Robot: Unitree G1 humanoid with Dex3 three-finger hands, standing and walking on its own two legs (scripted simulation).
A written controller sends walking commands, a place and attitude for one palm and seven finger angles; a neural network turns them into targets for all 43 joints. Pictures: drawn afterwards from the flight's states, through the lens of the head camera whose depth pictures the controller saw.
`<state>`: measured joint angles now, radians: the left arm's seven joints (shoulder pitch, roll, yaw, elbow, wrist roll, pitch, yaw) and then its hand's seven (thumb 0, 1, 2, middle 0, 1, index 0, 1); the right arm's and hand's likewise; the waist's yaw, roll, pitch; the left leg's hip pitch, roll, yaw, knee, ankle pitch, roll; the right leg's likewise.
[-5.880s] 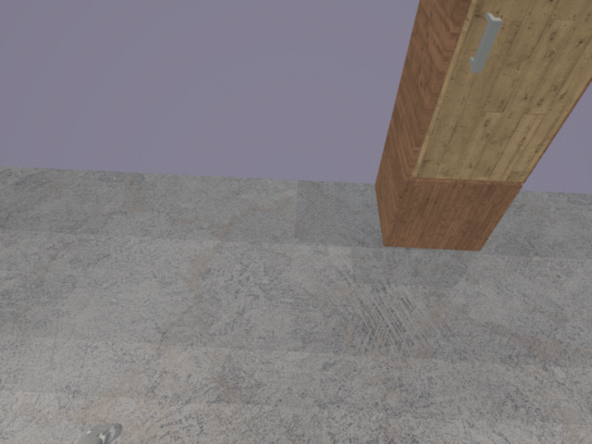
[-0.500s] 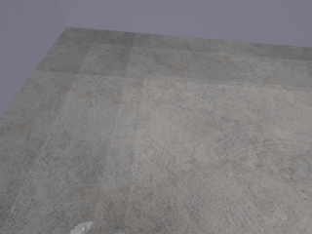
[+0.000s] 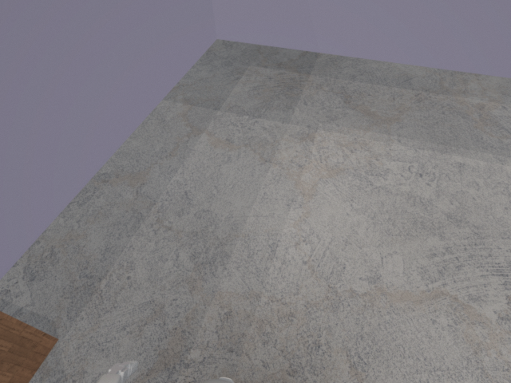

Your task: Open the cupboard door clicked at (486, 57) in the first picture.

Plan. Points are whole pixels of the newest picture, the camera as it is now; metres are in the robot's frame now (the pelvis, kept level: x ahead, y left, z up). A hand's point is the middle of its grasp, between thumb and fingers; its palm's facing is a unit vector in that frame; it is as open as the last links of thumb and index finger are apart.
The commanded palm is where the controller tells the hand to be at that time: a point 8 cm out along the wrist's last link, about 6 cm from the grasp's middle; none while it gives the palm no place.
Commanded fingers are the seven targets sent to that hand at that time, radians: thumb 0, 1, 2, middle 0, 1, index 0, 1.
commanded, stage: turn to face it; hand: left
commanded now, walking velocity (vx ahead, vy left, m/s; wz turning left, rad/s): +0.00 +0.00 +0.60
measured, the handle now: out of the picture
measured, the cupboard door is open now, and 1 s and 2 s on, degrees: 0 0 0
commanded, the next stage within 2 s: take the last steps up to it in 1.98 s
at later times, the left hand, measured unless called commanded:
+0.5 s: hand out of the picture -0.07 +0.24 -0.18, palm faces +0.38 -0.89 -0.26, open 7.4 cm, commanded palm none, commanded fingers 0.00 0.90 0.90 -0.20 -0.30 -0.20 -0.30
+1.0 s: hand out of the picture -0.03 +0.21 -0.12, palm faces +0.58 -0.76 -0.30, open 7.4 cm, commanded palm none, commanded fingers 0.00 0.90 0.90 -0.20 -0.30 -0.20 -0.30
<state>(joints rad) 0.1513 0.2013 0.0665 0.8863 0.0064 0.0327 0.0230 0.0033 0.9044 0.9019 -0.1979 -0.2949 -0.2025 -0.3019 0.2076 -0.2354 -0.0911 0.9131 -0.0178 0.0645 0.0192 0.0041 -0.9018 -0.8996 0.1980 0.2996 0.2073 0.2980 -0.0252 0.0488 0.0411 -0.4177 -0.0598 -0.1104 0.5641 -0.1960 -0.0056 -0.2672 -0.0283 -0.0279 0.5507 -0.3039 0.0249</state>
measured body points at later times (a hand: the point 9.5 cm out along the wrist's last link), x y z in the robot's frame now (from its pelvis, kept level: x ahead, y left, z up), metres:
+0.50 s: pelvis -0.03 +0.02 +0.00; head +0.01 +0.06 +0.44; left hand -0.09 +0.29 -0.16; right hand +0.17 -0.18 -0.12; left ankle -0.07 +0.12 -0.73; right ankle -0.01 -0.13 -0.68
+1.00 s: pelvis -0.02 -0.02 +0.01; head +0.02 -0.04 +0.46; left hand -0.06 +0.25 -0.10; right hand +0.18 -0.21 -0.15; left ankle -0.11 +0.09 -0.65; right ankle +0.05 -0.10 -0.73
